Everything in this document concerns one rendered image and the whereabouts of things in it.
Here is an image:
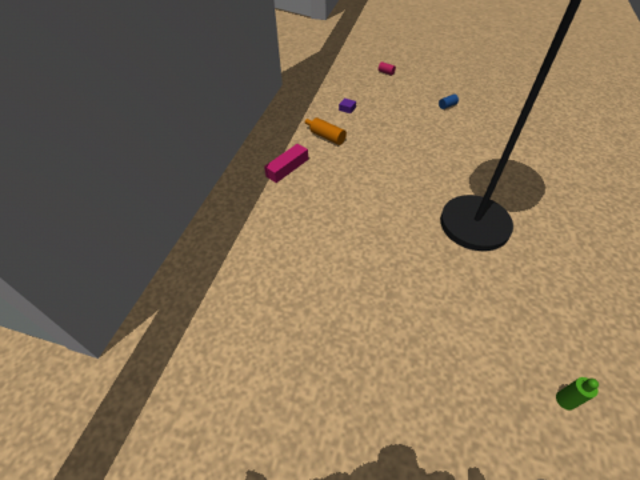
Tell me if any floor lamp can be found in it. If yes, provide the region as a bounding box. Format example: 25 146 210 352
440 0 581 251

